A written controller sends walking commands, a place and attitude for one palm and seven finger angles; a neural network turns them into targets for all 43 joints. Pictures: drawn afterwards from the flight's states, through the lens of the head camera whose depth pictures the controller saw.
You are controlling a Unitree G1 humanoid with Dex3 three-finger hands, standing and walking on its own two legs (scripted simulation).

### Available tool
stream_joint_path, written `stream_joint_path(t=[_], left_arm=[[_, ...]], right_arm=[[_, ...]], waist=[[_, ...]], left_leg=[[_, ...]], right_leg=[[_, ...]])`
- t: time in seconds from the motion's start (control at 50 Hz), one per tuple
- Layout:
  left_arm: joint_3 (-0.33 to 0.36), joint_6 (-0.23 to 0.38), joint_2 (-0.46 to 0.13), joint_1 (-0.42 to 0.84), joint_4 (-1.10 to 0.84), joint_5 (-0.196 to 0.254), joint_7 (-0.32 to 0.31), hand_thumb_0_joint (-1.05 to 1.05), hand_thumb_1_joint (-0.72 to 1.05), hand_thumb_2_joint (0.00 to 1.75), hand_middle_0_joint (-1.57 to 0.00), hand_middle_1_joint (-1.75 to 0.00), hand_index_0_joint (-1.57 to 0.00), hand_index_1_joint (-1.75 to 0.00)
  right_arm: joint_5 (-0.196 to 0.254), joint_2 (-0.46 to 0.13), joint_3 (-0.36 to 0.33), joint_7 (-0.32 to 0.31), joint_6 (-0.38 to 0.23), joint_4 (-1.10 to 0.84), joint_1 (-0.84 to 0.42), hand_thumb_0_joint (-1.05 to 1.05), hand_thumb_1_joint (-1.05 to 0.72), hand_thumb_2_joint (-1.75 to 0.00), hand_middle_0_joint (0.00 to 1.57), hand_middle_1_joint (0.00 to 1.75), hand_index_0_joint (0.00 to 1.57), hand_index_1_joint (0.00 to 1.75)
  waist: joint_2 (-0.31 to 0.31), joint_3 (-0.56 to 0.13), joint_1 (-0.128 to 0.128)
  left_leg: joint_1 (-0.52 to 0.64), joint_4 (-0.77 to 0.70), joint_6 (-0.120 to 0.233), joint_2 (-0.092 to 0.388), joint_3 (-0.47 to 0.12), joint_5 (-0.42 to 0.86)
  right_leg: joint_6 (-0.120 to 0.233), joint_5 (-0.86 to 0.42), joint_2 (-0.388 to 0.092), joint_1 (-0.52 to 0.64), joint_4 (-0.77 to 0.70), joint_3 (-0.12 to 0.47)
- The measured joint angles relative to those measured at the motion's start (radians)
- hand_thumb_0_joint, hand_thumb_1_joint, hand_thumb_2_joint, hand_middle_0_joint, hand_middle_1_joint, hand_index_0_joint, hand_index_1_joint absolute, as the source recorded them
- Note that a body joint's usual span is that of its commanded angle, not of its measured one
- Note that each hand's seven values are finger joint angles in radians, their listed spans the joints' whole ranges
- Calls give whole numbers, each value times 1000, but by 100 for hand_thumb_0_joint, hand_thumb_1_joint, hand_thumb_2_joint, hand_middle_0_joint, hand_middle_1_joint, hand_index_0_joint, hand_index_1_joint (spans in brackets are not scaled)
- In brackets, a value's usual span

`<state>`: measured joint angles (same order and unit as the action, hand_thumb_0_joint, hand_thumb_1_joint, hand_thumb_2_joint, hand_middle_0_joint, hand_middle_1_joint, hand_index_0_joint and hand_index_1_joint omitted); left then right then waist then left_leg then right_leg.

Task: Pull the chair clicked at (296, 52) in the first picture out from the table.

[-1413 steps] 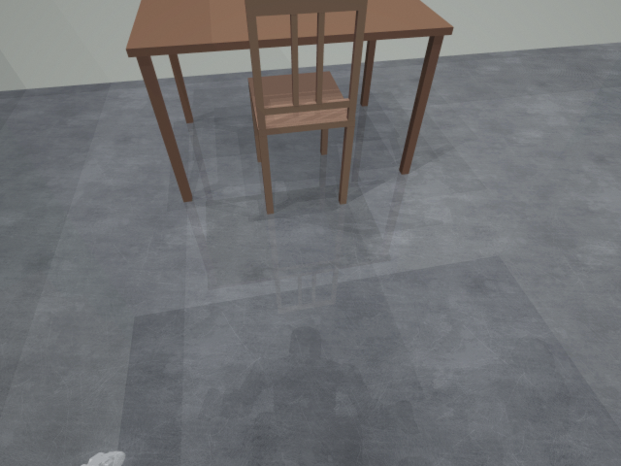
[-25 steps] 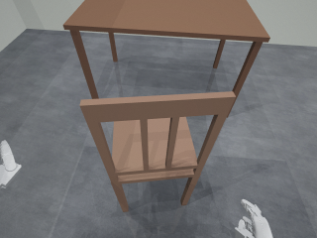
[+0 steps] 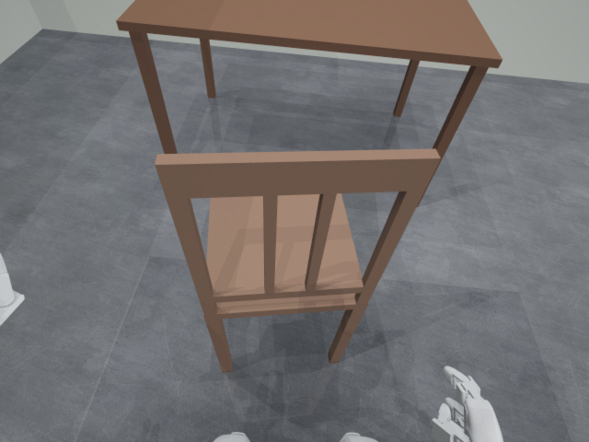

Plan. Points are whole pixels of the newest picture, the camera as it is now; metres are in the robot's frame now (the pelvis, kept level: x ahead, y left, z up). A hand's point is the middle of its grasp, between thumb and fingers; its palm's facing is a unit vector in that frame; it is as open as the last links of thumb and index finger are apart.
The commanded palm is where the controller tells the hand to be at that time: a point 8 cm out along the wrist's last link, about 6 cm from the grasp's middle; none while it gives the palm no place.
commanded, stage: step back with the hand held close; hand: left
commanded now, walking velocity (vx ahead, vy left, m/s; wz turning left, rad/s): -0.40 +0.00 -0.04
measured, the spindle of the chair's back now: (269, 249) +0.44 +0.07 -0.06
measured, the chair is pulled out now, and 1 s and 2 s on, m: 0.63 0.63 0.63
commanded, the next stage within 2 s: stop stepping back and stand still in 0.24 s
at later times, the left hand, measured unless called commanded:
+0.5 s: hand out of the picture +0.12 +0.24 +0.16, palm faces +0.34 -0.79 -0.52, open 7.4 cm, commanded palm +0.06 +0.27 +0.19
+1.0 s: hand out of the picture +0.06 +0.24 +0.18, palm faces +0.43 -0.79 -0.44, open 7.4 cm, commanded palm +0.00 +0.28 +0.19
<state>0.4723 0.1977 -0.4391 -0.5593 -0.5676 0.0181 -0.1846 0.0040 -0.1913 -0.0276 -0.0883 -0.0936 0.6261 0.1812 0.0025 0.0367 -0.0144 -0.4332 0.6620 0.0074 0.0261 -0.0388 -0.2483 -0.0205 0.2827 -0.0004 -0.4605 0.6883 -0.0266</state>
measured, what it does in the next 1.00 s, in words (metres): walks backwards: right foot, then left foot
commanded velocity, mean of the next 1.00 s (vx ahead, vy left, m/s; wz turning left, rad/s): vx -0.04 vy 0.00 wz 0.01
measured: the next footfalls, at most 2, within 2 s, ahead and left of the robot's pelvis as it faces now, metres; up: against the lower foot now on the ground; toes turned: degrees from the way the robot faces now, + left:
right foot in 0.12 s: -0.05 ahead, -0.14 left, +0.00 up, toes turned +1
left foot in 0.44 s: -0.04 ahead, +0.09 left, +0.00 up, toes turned -1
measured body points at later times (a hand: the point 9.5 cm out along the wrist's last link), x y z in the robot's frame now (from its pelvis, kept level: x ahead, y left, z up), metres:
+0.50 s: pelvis -0.09 -0.02 +0.01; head -0.06 +0.01 +0.46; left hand +0.10 +0.28 +0.19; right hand +0.07 -0.28 -0.06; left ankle -0.08 +0.09 -0.73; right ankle -0.06 -0.15 -0.72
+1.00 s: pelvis -0.14 -0.02 +0.01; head -0.15 -0.01 +0.46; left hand +0.03 +0.28 +0.21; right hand +0.00 -0.27 -0.07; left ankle -0.08 +0.09 -0.72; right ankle -0.07 -0.15 -0.72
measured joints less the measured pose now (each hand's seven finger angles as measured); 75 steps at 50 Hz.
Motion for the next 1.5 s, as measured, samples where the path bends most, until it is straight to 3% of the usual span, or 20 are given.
stream_joint_path(t=[0.06, 0.16, 0.22, 0.26, 0.34, 0.38, 0.44, 0.52, 0.68, 0.86, 1.04, 1.16, 1.2, 1.24, 1.3, 1.34, 1.42, 1.5], left_arm=[[27, 12, -17, -15, -11, 14, 7, 2, 89, 90, -22, -30, -21, -31], [10, 46, 9, 31, -5, 19, 23, 2, 89, 90, -21, -30, -21, -31], [-38, 42, 25, 67, 2, 21, 50, 2, 89, 90, -21, -30, -21, -31], [-53, 43, 13, 39, -13, 23, 69, 2, 89, 90, -21, -30, -21, -31], [-51, 39, -11, -55, -13, 17, 67, 2, 89, 90, -22, -30, -21, -31], [-33, 30, -18, -80, 4, 11, 52, 1, 88, 90, -22, -30, -22, -31], [-16, 7, -29, -94, 5, 16, 27, 1, 88, 90, -22, -30, -22, -31], [-15, -17, -33, -76, 2, 22, 14, 2, 89, 90, -22, -30, -22, -31], [-47, -8, 25, 0, 45, 8, 3, 2, 89, 90, -22, -30, -21, -31], [-76, -24, 68, 41, 84, 4, 8, 2, 89, 90, -21, -30, -21, -31], [-44, -7, 19, 18, 92, -1, 19, 2, 89, 90, -21, -30, -21, -31], [-47, 4, 19, -4, 107, -7, 21, 2, 89, 90, -21, -30, -21, -31], [-109, -7, 22, 66, 231, -40, 66, 1, 89, 90, -21, -30, -21, -31], [-201, -91, 62, 170, 457, -54, 113, 1, 90, 90, -21, -30, -20, -30], [-304, -222, 143, 273, 824, -64, 143, 1, 90, 90, -20, -30, -20, -30], [-360, -269, 186, 299, 1023, -64, 157, 1, 91, 90, -20, -29, -19, -30], [-450, -303, 267, 279, 1315, -56, 186, 1, 91, 90, -20, -29, -19, -30], [-427, -273, 251, 227, 1448, -53, 171, 0, 101, 90, -21, -30, -21, -30]], right_arm=[[-6, 20, 3, 7, -35, 4, 16, 1, -90, -89, 20, 30, 21, 30], [-27, 33, 25, 30, -73, 41, -46, 1, -90, -89, 20, 30, 21, 30], [-22, 23, 25, 44, -63, 28, -88, 1, -90, -89, 20, 30, 21, 30], [-8, 21, 20, 48, -43, 10, -92, 1, -90, -89, 20, 30, 21, 30], [3, 20, 0, 28, 15, 0, -70, 1, -90, -89, 20, 30, 21, 30], [2, 13, 2, 9, 33, -5, -61, 1, -90, -89, 20, 30, 21, 30], [5, -18, -1, -6, 34, -31, -32, 1, -90, -89, 20, 30, 21, 30], [12, -5, -6, -6, 13, -8, 0, 1, -90, -90, 20, 30, 20, 30], [15, 24, 36, 6, -48, 15, 76, 1, -90, -90, 20, 30, 21, 30], [-8, 16, 48, 17, -32, 35, 68, 1, -90, -89, 20, 30, 21, 30], [3, -3, 16, 4, -34, 20, 69, 1, -90, -89, 20, 30, 21, 30], [10, 4, 14, 7, -58, 29, 84, 1, -90, -89, 20, 30, 21, 30], [0, -18, 0, 46, -61, 65, 84, 1, -90, -90, 20, 30, 21, 30], [-12, -44, -6, 71, -6, 112, 68, 1, -90, -90, 20, 30, 21, 30], [-34, -49, -1, 87, 79, 146, 59, 0, -90, -89, 20, 30, 21, 30], [-40, -32, 6, 92, 101, 158, 69, 0, -90, -89, 20, 30, 21, 30], [-45, 15, 24, 92, 111, 214, 124, 0, -91, -89, 20, 30, 21, 30], [-38, 64, 34, 81, 122, 303, 203, 0, -91, -89, 20, 30, 20, 30]], waist=[[10, -22, 14], [15, 5, 59], [-38, 58, 45], [-44, 58, 31], [10, -2, 7], [30, -22, -8], [12, -27, -30], [69, -10, -4], [29, -35, 21], [-2, -35, 13], [0, -8, -12], [-4, 3, -5], [-24, -22, 13], [-49, -43, 23], [-53, -55, 15], [-31, -38, 1], [21, -9, -19], [68, 1, 13]], left_leg=[[-12, -24, -8, 11, -1, 10], [-27, -71, -29, 51, 31, 60], [-23, -103, -48, 89, 4, 108], [-40, -67, -41, 89, -4, 86], [-72, 224, -43, -12, 0, -153], [-21, 167, -40, -28, 22, -172], [121, -127, -17, 0, 32, -12], [141, -150, 3, -28, 44, 0], [150, -121, -2, -6, 17, -2], [121, -73, 14, -7, 2, -98], [143, -131, 5, -12, 7, 12], [150, -126, 2, -14, 8, 37], [110, -96, 2, -21, -1, 55], [72, -44, 4, -36, -9, 36], [39, 12, 14, -53, -8, -41], [29, 38, 15, -58, -4, -44], [31, 36, 8, -45, 1, -7], [48, -46, -1, -51, -9, 22]], right_leg=[[10, 46, 7, 73, 9, 4], [0, 60, 12, 207, -169, 7], [16, -22, 56, 224, -228, -13], [29, -36, 63, 210, -224, -17], [33, -52, 16, 168, -222, 12], [26, -71, -1, 155, -233, 19], [14, -69, 6, 135, -203, -11], [3, -39, -27, 134, -171, -8], [8, -62, -7, 189, -217, -40], [38, -69, 17, 183, -230, -19], [12, 5, 10, 176, -206, -11], [14, -97, 4, 198, -231, -20], [26, -126, -8, 163, -202, -37], [29, -89, -25, 123, -134, -47], [35, -28, -41, 85, -65, -44], [36, -41, -47, 71, -34, -41], [31, 43, -26, 54, 10, -23], [40, 54, -4, 94, -21, 2]])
